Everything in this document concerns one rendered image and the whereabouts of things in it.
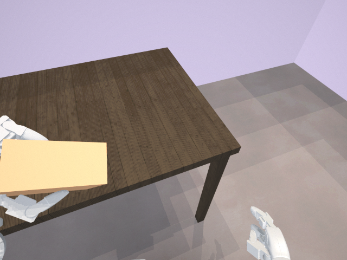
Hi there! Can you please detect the table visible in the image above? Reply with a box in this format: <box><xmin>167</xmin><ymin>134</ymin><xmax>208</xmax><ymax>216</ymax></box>
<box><xmin>0</xmin><ymin>47</ymin><xmax>241</xmax><ymax>236</ymax></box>

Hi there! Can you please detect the robot left hand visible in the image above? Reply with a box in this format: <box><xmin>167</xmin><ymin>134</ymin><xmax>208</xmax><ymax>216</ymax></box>
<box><xmin>0</xmin><ymin>115</ymin><xmax>69</xmax><ymax>223</ymax></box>

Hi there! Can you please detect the robot right hand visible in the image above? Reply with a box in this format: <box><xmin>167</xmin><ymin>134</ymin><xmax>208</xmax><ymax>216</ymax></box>
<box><xmin>247</xmin><ymin>206</ymin><xmax>291</xmax><ymax>260</ymax></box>

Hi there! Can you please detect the sponge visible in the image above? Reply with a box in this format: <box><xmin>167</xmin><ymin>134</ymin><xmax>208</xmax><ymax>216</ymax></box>
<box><xmin>0</xmin><ymin>139</ymin><xmax>107</xmax><ymax>197</ymax></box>

